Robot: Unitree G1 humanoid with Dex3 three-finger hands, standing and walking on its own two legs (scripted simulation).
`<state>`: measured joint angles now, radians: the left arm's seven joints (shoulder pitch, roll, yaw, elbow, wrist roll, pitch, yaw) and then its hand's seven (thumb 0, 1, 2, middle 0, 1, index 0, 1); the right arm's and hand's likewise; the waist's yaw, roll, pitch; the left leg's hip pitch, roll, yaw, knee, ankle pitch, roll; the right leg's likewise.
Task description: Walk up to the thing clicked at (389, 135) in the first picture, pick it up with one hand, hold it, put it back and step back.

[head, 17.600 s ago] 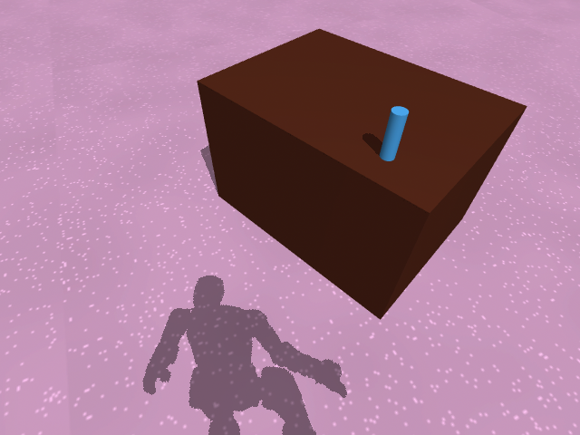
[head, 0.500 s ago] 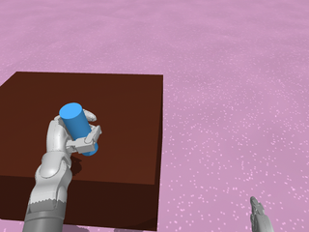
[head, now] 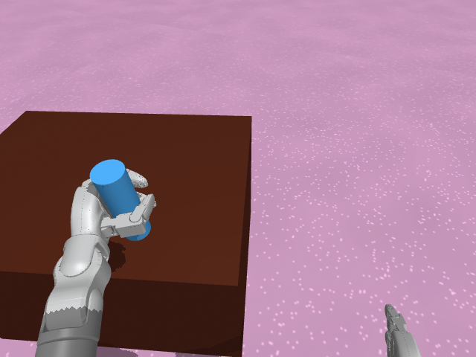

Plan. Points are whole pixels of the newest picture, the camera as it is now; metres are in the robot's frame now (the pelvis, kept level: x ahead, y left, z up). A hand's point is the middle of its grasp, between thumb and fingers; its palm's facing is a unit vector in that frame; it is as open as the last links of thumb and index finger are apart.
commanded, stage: crouch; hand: left
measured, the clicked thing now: (124, 204) +0.32 +0.18 +0.14
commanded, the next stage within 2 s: lower in 1.34 s
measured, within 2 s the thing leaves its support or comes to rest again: neither
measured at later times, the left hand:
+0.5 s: hand (143, 208) +0.36 +0.18 +0.09, palm faces +0.14 -0.99 +0.01, open 5.8 cm
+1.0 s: hand (151, 207) +0.41 +0.19 +0.02, palm faces +0.12 -0.99 +0.01, open 5.8 cm
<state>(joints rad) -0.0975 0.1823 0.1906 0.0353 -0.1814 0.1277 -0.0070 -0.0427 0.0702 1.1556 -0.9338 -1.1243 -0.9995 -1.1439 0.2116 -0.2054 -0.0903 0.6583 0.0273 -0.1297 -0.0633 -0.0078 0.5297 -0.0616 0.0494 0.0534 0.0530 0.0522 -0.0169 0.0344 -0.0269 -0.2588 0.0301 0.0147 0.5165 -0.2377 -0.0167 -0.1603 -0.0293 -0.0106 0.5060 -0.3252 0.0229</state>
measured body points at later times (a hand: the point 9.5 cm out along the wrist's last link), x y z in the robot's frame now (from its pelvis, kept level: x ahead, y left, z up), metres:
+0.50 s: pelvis +0.00 +0.00 +0.00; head +0.00 -0.01 +0.45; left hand +0.34 +0.23 +0.09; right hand +0.15 -0.26 -0.09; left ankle +0.02 +0.13 -0.74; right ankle -0.03 -0.13 -0.74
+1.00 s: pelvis -0.02 +0.00 -0.04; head +0.04 +0.02 +0.41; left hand +0.40 +0.24 +0.02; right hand +0.13 -0.27 -0.08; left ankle +0.02 +0.13 -0.74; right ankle -0.03 -0.13 -0.74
